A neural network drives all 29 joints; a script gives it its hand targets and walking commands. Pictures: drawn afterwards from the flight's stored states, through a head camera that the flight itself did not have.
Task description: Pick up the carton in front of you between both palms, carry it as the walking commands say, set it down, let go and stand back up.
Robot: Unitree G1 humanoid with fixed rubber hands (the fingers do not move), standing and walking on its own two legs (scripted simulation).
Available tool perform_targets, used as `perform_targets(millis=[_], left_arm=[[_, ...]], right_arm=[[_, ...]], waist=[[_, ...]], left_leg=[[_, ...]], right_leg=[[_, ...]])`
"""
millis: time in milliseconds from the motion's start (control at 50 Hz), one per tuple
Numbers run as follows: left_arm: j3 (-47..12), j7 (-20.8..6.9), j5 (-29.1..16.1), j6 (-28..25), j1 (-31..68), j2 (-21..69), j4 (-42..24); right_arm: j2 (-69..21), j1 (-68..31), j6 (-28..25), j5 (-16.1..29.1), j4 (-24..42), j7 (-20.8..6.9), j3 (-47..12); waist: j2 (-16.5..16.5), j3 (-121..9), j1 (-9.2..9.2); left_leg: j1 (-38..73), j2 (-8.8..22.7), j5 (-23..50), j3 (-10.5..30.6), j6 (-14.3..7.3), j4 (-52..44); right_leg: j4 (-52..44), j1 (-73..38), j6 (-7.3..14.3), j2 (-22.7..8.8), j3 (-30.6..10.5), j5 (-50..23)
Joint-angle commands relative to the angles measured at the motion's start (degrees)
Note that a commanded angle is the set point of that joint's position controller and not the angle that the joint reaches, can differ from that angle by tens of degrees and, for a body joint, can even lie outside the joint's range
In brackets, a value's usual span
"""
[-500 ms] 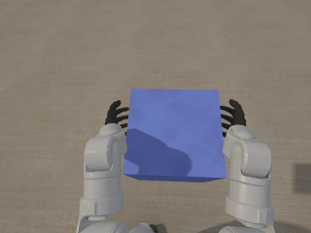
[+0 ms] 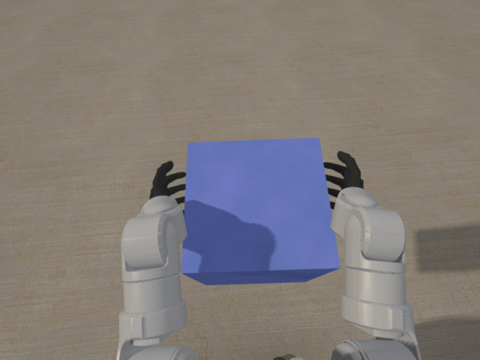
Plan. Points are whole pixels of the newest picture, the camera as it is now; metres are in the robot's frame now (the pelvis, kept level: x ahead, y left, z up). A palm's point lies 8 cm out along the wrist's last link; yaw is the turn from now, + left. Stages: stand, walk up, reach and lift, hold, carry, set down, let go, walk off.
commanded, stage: carry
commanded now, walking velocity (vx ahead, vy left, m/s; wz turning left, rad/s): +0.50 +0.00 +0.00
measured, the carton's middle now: (254, 221) +0.37 -0.02 +0.02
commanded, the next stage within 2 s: none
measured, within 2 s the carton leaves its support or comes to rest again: neither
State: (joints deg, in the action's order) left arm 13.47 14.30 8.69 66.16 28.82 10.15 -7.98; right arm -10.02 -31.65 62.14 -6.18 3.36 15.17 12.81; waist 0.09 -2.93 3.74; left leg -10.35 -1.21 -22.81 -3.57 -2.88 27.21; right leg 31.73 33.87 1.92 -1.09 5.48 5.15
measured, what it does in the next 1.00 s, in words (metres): walks ahead: right foot, then left foot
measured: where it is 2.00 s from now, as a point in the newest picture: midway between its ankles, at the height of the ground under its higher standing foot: (236, 203)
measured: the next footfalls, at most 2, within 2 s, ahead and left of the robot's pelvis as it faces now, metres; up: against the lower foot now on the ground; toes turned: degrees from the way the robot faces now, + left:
right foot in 0.04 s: +0.17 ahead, -0.10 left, +0.00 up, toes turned -5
left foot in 0.48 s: +0.42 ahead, +0.11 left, +0.00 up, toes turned +11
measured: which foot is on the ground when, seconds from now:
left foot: down 0.00-0.04, up 0.06-0.46, down 0.48-0.92, up 0.94-1.00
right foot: up 0.00-0.02, down 0.04-0.50, up 0.52-0.90, down 0.92-1.00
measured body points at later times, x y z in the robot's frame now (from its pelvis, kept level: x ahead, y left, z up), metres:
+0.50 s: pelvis +0.29 +0.01 +0.00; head +0.28 +0.01 +0.45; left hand +0.58 +0.16 +0.09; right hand +0.59 -0.13 +0.10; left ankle +0.38 +0.11 -0.73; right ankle +0.14 -0.09 -0.73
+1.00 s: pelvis +0.58 -0.02 +0.00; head +0.56 -0.03 +0.44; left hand +0.85 +0.13 +0.09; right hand +0.86 -0.16 +0.09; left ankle +0.41 +0.09 -0.67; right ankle +0.66 -0.10 -0.73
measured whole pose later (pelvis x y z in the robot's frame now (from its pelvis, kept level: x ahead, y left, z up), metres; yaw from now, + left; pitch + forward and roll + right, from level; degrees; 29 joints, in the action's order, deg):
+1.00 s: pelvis +0.58 -0.02 +0.00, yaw +1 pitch +4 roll -1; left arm 1.4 11.9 6.7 72.8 10.9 8.0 -16.9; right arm -7.9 -10.8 71.5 -7.2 18.8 12.5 4.4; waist 2.5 -8.0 -0.5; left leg -13.2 4.5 -27.3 -4.5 1.5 54.0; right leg 30.2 24.9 4.4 -2.6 13.5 9.0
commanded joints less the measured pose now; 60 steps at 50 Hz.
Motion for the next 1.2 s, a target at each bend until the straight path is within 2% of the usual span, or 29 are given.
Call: perform_targets(millis=[0, 20, 40, 60, 100, 120, 160, 260, 400, 440, 460, 480, 500, 520, 580, 620, 700, 800, 880, 900, 920, 940, 960, 980, 1000, 1020, 1060, 1100, 1180], left_arm=[[-39.7, -13.6, -21.1, -1.2, 35.3, 50.4, 2.2], [-38.8, -13.9, -20.9, -1.1, 33.1, 50.2, 2.7], [-38.3, -13.8, -20.2, -1.2, 34.4, 48.9, 3.2], [-38.4, -13.8, -20.5, -1.1, 31.3, 50.8, 3.9], [-39.7, -14.8, -22.1, -1.2, 32.4, 54.5, -0.2], [-41.3, -15.3, -23.4, -1.3, 34.0, 56.8, -2.9], [-44.1, -16.5, -25.9, -1.2, 34.5, 60.7, -7.2], [-44.9, -17.8, -28.3, 0.4, 24.2, 60.7, -14.6], [-43.2, -19.4, -24.8, 3.9, 7.8, 58.2, -13.6], [-43.7, -19.6, -24.5, 4.3, 7.7, 57.2, -13.9], [-44.1, -19.5, -24.6, 4.5, 7.9, 56.3, -14.0], [-44.5, -19.6, -25.0, 4.8, 8.7, 55.8, -14.6], [-45.7, -19.5, -25.6, 5.1, 11.6, 56.1, -16.3], [-46.3, -19.6, -26.4, 5.1, 12.8, 56.0, -16.8], [-47.2, -19.9, -28.0, 3.8, 14.3, 59.0, -16.7], [-47.3, -19.5, -28.2, 2.9, 14.1, 60.4, -17.8], [-47.7, -18.0, -27.5, 2.1, 12.5, 60.5, -20.8], [-47.7, -17.4, -26.4, 3.9, 7.6, 55.8, -21.9], [-46.6, -18.2, -26.0, 5.6, 5.1, 52.5, -19.0], [-46.1, -18.4, -25.9, 5.9, 4.8, 52.0, -17.9], [-45.4, -18.5, -25.4, 6.0, 4.0, 51.0, -16.6], [-45.0, -18.6, -25.1, 5.6, 4.9, 51.0, -14.9], [-45.1, -18.7, -25.5, 5.3, 4.3, 52.5, -14.9], [-45.2, -18.8, -25.7, 4.7, 5.0, 54.6, -15.3], [-45.3, -18.9, -25.9, 4.0, 6.7, 56.6, -16.3], [-45.9, -18.9, -26.5, 3.3, 9.1, 58.4, -17.7], [-46.8, -19.0, -27.8, 2.2, 12.3, 60.5, -20.1], [-47.0, -19.0, -28.4, 1.7, 13.0, 60.6, -21.7], [-47.0, -18.5, -28.6, 2.3, 11.0, 58.5, -24.1]], right_arm=[[-54.6, -30.5, 2.9, 23.8, -2.2, -17.4, -40.9], [-54.4, -31.1, 3.1, 23.6, -2.2, -17.5, -40.8], [-57.0, -30.0, 3.6, 23.7, -2.7, -17.6, -40.7], [-56.4, -30.1, 3.8, 23.4, -1.9, -17.6, -40.5], [-59.6, -29.5, 3.7, 23.4, -0.6, -17.8, -40.9], [-61.2, -28.7, 3.5, 23.1, 0.7, -17.9, -41.6], [-62.9, -26.1, 3.1, 22.7, 4.6, -17.6, -43.1], [-63.0, -16.5, 3.8, 22.1, 15.5, -16.2, -45.3], [-61.1, -2.8, 8.0, 21.9, 15.3, -18.5, -44.4], [-60.6, -2.3, 8.7, 23.0, 14.5, -19.6, -44.4], [-60.1, -1.6, 8.9, 23.2, 14.0, -20.1, -44.3], [-58.7, -1.6, 9.1, 23.0, 14.1, -20.3, -43.8], [-58.6, -2.5, 8.6, 22.7, 12.5, -20.4, -43.9], [-59.7, -1.6, 8.3, 22.9, 12.8, -20.5, -43.6], [-63.1, -4.9, 7.2, 23.6, 16.0, -20.5, -43.7], [-63.9, -6.3, 6.5, 24.5, 18.1, -20.6, -44.5], [-62.3, -5.0, 6.2, 25.4, 21.5, -20.5, -45.3], [-57.4, 0.0, 7.9, 24.2, 22.4, -19.7, -45.7], [-54.3, 1.1, 9.5, 22.9, 20.2, -19.6, -45.6], [-53.4, 1.3, 9.8, 22.7, 19.5, -19.6, -45.4], [-52.6, 0.3, 10.4, 22.8, 19.7, -19.6, -45.4], [-52.7, -1.3, 10.7, 22.9, 20.4, -19.7, -45.6], [-53.6, -2.1, 10.7, 23.5, 19.1, -20.0, -46.3], [-55.6, -3.3, 10.3, 24.4, 18.7, -20.4, -46.7], [-57.6, -3.9, 9.6, 25.0, 18.2, -20.9, -46.8], [-59.7, -4.1, 8.9, 25.4, 17.9, -21.1, -47.0], [-62.1, -5.1, 7.7, 25.5, 18.9, -21.0, -46.9], [-63.0, -5.4, 6.8, 25.2, 20.5, -20.4, -46.8], [-61.3, -3.7, 6.9, 24.7, 23.7, -18.9, -46.8]], waist=[[6.4, -27.4, -2.6], [1.5, -30.9, -4.74], [-13.4, -34.8, -4.56], [-13.7, -32.6, -5.73], [-5.3, -28.3, -5.72], [-3.5, -26.2, -5.43], [-4.6, -25.5, -4.86], [-8.0, -24.0, -4.7], [-9.6, -18.0, -5.52], [-7.0, -19.5, -4.42], [-5.7, -22.1, -3.62], [3.2, -26.1, -2.9], [16.3, -26.3, -2.54], [14.1, -23.3, -2.57], [3.3, -19.1, -2.81], [5.1, -18.9, -2.87], [6.9, -16.8, -2.69], [8.2, -14.8, -2.39], [6.1, -15.0, -3.64], [4.3, -17.6, -4.22], [-4.9, -20.8, -5.3], [-18.2, -22.6, -5.32], [-15.7, -21.5, -5.25], [-11.4, -20.7, -5.21], [-5.7, -20.6, -5.11], [-3.1, -19.7, -4.83], [-4.9, -19.5, -4.63], [-6.5, -18.7, -4.63], [-7.0, -16.4, -4.74]], left_leg=[[8.0, 8.4, 48.2, 0.9, -0.8, 12.7], [-3.6, 8.0, 28.1, 1.2, 1.2, 21.8], [-24.4, 0.7, -1.1, 0.2, 3.6, 35.4], [-32.8, 0.1, -8.2, 3.3, 3.7, 42.3], [-34.9, 3.6, -3.1, 4.8, 3.1, 41.1], [-33.9, 5.1, -0.4, 4.7, 3.3, 37.7], [-29.1, 5.4, 2.2, 3.4, 4.3, 30.4], [-25.7, 4.8, 8.9, -0.9, 5.3, 16.4], [-17.7, 1.7, 19.3, -7.0, 3.9, -2.0], [-4.0, 0.0, 20.9, -10.4, 2.8, -7.4], [7.7, 2.9, 17.9, -7.2, 1.7, -5.7], [19.1, 15.0, 13.7, 10.0, -1.5, -6.4], [30.6, 25.7, 12.6, 30.0, -9.6, -9.8], [27.9, 26.3, 14.0, 31.0, -10.9, -11.3], [16.0, 22.3, 16.6, 18.1, -6.8, -13.3], [11.4, 19.7, 14.1, 10.7, -5.0, -16.2], [11.2, 17.0, 16.5, 3.8, -5.6, -17.7], [13.5, 15.3, 27.9, -1.2, -3.3, -14.3], [10.0, 13.1, 33.5, -6.4, -0.3, -1.6], [3.1, 11.4, 32.0, -8.3, 1.7, 7.0], [-8.8, 7.7, 19.4, -9.2, 4.4, 21.7], [-26.0, 1.1, -3.1, -5.8, 6.0, 35.0], [-31.5, 3.4, -6.5, 0.5, 4.3, 42.6], [-32.1, 5.6, -5.2, 2.4, 2.9, 44.5], [-31.8, 7.7, -1.7, 3.5, 2.2, 42.9], [-29.9, 9.2, 1.4, 4.1, 2.1, 39.1], [-25.5, 8.9, 4.5, 2.0, 2.7, 31.3], [-24.6, 8.7, 6.8, 0.0, 3.7, 24.5], [-22.2, 7.4, 13.9, -3.4, 4.2, 9.9]], right_leg=[[-11.2, -26.8, 1.8, 1.7, 3.4, -7.8], [-8.1, -40.8, 3.8, -9.1, -9.0, -11.7], [-6.3, -58.3, 13.1, -23.1, -30.9, -17.9], [-9.0, -57.5, 14.6, -22.9, -35.6, -15.2], [-10.7, -52.0, 10.9, -19.3, -27.4, -15.4], [-12.3, -48.3, 9.3, -18.4, -24.0, -15.3], [-15.3, -43.6, 7.3, -16.3, -18.3, -13.4], [-17.7, -42.6, 6.9, -13.2, -10.1, -14.0], [-13.1, -43.3, 3.7, -11.1, -2.8, -26.6], [-3.5, -37.9, 1.5, -9.0, 1.2, -28.3], [3.2, -29.7, 0.0, -7.8, 2.5, -21.5], [16.3, -18.0, -2.3, -5.6, 3.2, -2.6], [27.5, 1.6, -3.3, 1.5, 1.2, 20.4], [34.8, 7.8, -2.0, -0.3, -3.6, 25.0], [31.9, 6.2, -1.0, -5.9, -5.6, 17.6], [24.4, 1.5, -1.9, -5.8, -3.5, 13.3], [10.9, 0.7, -3.6, -5.1, 0.2, 6.8], [-1.2, -3.8, -2.3, -2.5, 4.1, -1.8], [-8.4, -18.8, -0.8, 0.5, 9.5, 0.7], [-7.6, -30.2, 0.0, -0.8, 7.1, 4.0], [-12.2, -40.5, 3.8, -13.2, -12.1, 11.5], [-17.2, -51.3, 10.8, -23.6, -32.5, 10.4], [-17.7, -50.1, 11.8, -24.5, -33.0, 3.3], [-16.2, -46.9, 10.9, -22.3, -27.5, -2.8], [-16.2, -44.0, 9.4, -21.4, -23.2, -3.3], [-17.7, -40.2, 7.7, -20.3, -19.1, -2.1], [-20.3, -35.7, 5.9, -18.1, -11.9, 3.1], [-22.7, -34.3, 6.8, -17.2, -8.5, 6.9], [-22.5, -35.4, 6.5, -15.0, -3.0, 0.9]])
